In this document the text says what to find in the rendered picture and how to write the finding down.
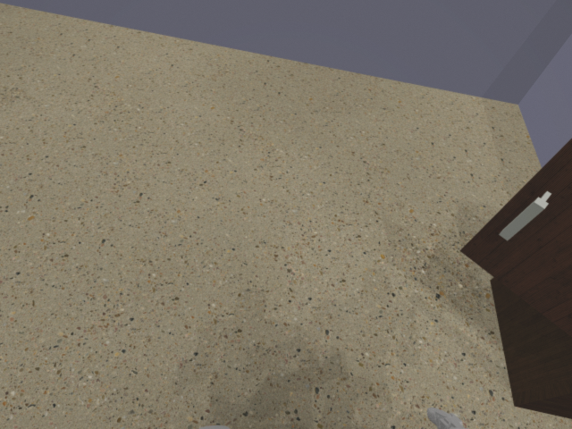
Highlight robot right hand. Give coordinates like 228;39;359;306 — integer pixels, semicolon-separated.
427;408;469;429

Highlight cupboard door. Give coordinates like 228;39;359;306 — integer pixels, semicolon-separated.
460;139;572;337

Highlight handle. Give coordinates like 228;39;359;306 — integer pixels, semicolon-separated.
499;191;551;240

